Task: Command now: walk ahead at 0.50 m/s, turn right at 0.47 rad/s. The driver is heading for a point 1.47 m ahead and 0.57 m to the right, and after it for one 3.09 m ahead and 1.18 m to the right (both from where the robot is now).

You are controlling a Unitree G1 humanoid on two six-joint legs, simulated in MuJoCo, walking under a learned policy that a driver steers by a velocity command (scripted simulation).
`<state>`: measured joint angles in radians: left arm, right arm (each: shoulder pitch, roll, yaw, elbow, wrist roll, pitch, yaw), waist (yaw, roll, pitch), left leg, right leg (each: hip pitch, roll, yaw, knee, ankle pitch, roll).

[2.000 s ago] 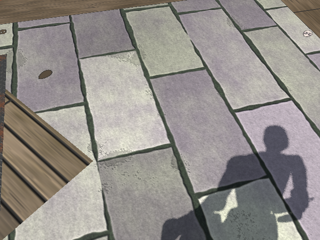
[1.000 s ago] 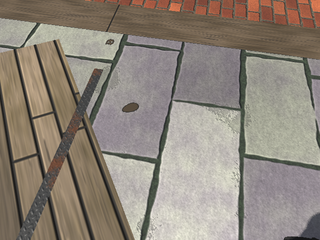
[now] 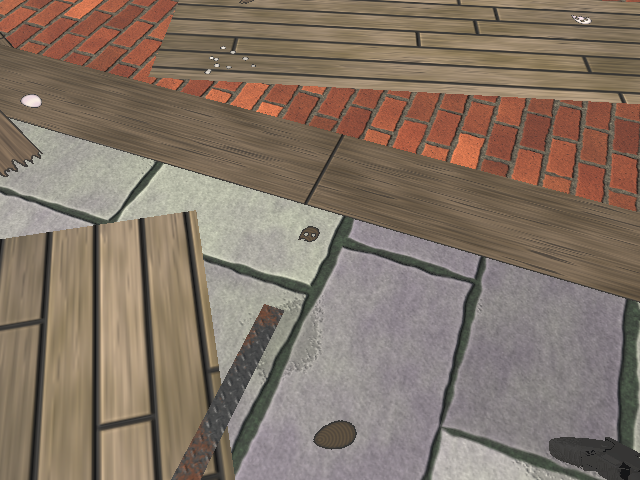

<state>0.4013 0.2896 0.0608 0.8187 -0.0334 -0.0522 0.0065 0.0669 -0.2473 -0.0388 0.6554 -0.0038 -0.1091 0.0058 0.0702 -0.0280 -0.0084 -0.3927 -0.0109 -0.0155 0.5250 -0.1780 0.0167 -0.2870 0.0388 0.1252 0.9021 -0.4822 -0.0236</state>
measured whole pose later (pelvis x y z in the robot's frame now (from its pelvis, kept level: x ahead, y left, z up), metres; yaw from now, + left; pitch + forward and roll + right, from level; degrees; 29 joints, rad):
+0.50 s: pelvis +0.25 -0.07 -0.02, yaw -18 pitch +2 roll +1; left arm 0.10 0.30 0.06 0.61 -0.02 -0.03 -0.05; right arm 0.31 -0.31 -0.07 0.82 0.01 -0.08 0.00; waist -0.05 -0.01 0.06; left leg -0.19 0.07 0.05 1.06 -0.52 -0.03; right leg -0.51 0.04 -0.03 0.66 -0.18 -0.10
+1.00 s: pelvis +0.53 -0.14 -0.01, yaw -30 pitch +2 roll +1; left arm 0.37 0.29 0.05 0.75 -0.02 -0.04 0.01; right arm 0.12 -0.28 -0.04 0.70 0.00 -0.12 0.03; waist 0.04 -0.02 0.00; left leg -0.43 -0.04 0.02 0.55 -0.17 0.04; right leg -0.25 0.08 0.15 1.01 -0.50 -0.04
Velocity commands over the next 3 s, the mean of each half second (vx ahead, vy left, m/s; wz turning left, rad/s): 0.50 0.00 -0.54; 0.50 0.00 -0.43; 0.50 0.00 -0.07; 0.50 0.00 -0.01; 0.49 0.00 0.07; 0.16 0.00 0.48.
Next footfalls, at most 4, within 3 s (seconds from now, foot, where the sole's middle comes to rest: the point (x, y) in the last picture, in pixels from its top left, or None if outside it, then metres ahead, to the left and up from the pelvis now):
0.44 right None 0.35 -0.19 -0.77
0.92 left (395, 397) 0.68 -0.11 -0.77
1.44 right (548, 364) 0.80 -0.46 -0.77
1.94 left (514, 237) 1.19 -0.44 -0.77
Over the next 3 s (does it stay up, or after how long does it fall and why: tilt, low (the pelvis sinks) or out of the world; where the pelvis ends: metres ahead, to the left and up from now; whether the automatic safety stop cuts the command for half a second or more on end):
stays up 1.44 -0.67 -0.12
